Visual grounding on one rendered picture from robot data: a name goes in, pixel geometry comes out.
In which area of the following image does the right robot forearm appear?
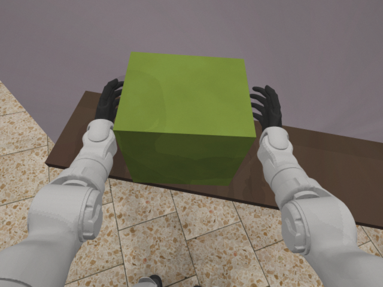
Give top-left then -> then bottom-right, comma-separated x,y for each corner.
257,127 -> 357,238

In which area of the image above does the left robot forearm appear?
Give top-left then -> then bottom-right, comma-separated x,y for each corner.
27,119 -> 117,233

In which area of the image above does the right robot upper arm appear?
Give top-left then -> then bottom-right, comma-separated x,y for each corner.
281,196 -> 383,287

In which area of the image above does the table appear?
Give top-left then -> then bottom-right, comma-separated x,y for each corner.
45,91 -> 383,230

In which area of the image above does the left robot upper arm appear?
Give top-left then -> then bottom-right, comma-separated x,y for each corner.
0,184 -> 103,287

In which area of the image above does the robot left hand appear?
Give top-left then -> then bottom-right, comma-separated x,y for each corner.
95,78 -> 124,123

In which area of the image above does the left robot shin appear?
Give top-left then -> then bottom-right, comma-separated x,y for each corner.
138,277 -> 156,285

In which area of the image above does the robot right hand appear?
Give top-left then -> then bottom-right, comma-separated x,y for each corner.
250,85 -> 282,132

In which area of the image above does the left robot foot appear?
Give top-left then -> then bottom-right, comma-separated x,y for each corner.
149,274 -> 162,287

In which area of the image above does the carton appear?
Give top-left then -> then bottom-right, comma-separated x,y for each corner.
113,51 -> 256,186

